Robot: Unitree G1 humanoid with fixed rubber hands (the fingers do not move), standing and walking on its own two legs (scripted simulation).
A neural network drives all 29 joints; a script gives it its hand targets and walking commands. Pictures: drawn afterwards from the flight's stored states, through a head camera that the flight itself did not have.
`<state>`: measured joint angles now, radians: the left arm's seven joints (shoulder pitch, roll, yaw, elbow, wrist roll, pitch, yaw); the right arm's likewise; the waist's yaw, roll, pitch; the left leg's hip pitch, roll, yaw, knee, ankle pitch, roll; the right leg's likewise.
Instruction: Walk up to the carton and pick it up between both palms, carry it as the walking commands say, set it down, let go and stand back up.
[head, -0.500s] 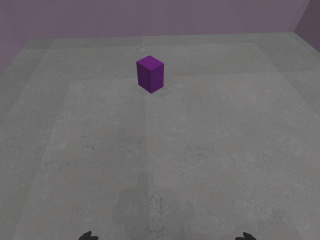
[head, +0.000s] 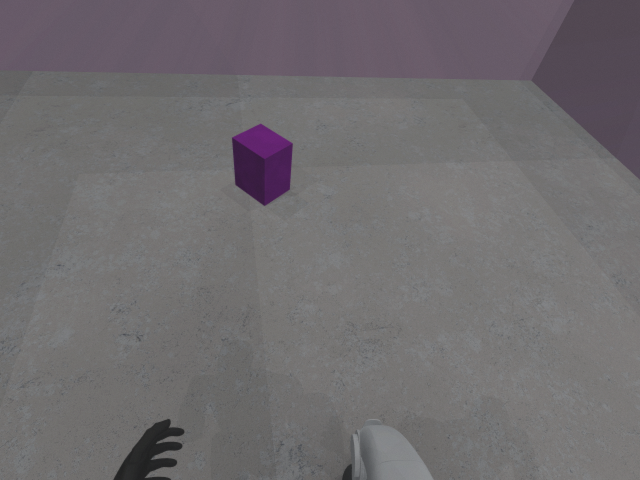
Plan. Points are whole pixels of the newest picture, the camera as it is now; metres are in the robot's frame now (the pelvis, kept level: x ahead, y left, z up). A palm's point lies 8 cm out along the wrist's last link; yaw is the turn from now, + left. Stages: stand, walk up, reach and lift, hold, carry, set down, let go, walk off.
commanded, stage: walk up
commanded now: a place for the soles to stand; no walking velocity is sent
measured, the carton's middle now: (262, 165) +1.48 +0.09 -0.65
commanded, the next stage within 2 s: none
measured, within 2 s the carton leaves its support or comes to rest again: neither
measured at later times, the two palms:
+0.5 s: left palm (126, 418) +0.23 +0.25 -0.12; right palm (433, 288) +0.43 -0.24 -0.09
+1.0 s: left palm (180, 213) +0.63 +0.24 -0.12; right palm (424, 285) +0.45 -0.24 -0.12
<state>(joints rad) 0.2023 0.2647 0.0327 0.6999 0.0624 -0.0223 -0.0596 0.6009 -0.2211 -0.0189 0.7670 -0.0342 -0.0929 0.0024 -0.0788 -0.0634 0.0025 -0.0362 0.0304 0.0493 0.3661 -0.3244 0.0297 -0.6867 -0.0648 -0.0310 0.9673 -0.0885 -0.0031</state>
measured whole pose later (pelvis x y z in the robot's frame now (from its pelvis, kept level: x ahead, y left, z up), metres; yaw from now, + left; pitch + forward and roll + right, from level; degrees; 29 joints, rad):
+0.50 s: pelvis +0.27 -0.01 +0.00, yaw +3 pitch -2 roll +0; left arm 0.46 0.25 0.03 0.85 0.03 -0.09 -0.01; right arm 0.21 -0.25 -0.03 0.68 -0.05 -0.05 0.05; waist 0.06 0.01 0.04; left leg -0.61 0.10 0.03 0.80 -0.11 0.00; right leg -0.08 -0.03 -0.09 0.40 -0.29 -0.02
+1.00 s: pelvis +0.51 +0.02 -0.01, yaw +0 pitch -2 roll -1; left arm 0.26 0.22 0.01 0.72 0.05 -0.04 -0.06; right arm 0.55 -0.24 -0.03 0.82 -0.03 -0.07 0.00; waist -0.06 -0.02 0.03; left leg -0.09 0.06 0.11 0.49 -0.36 0.01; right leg -0.51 -0.07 -0.08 0.70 -0.12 0.00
